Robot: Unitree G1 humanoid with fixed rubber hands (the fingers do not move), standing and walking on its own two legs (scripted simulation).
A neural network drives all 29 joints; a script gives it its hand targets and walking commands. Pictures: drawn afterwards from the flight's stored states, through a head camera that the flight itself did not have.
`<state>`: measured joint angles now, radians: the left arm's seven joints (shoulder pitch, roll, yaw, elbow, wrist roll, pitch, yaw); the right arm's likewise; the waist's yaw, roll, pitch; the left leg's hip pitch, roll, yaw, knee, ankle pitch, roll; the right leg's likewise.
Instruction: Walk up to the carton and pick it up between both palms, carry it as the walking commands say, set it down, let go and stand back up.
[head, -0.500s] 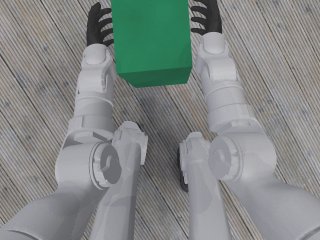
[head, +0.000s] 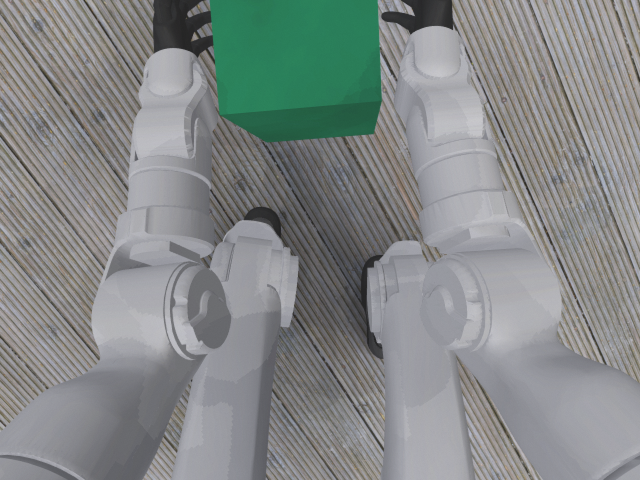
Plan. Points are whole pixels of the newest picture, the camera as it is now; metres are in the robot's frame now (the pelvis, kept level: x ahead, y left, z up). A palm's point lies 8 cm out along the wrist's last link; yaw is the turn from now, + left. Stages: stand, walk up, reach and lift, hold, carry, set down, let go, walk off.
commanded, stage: set down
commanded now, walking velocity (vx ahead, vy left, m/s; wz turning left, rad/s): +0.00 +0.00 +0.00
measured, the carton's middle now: out of the picture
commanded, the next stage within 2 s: none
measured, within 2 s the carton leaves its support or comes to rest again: rests again in 1.36 s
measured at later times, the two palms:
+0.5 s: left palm (191, 19) +0.53 +0.20 -0.24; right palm (412, 25) +0.55 -0.04 -0.24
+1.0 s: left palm (192, 23) +0.52 +0.20 -0.25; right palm (415, 30) +0.55 -0.05 -0.25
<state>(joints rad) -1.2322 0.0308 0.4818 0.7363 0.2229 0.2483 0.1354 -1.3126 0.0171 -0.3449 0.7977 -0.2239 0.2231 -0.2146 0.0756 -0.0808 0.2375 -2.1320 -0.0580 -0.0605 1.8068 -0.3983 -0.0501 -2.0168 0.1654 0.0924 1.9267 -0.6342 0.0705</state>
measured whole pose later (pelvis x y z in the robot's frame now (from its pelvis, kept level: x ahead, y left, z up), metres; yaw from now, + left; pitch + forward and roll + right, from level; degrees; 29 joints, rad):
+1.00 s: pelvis +0.00 -0.01 -0.05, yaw -1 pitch +36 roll +1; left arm -1.52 0.21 0.48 0.97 0.19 0.22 -0.02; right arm -1.51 -0.10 -0.32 0.90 -0.19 0.23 -0.13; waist 0.12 -0.07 0.49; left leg -2.18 -0.03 -0.06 2.01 -0.46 -0.07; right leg -2.08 0.22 0.09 2.13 -0.69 0.07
